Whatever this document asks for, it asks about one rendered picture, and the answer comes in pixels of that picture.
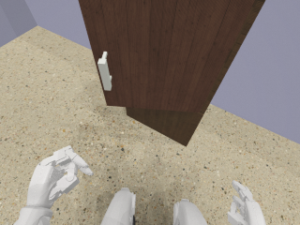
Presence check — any robot left shin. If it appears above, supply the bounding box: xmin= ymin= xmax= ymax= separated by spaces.
xmin=121 ymin=187 xmax=133 ymax=225

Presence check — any robot left hand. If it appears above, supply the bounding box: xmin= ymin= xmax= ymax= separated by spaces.
xmin=26 ymin=145 xmax=94 ymax=209

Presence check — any cupboard door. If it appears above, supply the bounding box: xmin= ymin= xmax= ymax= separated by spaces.
xmin=78 ymin=0 xmax=255 ymax=113

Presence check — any robot left forearm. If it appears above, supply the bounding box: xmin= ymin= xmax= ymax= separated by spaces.
xmin=13 ymin=205 xmax=53 ymax=225

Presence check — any handle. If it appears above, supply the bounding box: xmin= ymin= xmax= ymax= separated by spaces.
xmin=97 ymin=52 xmax=112 ymax=91

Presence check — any robot right hand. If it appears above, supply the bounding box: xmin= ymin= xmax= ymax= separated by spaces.
xmin=227 ymin=180 xmax=266 ymax=225

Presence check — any robot left thigh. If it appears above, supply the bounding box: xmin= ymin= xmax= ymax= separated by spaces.
xmin=100 ymin=190 xmax=136 ymax=225

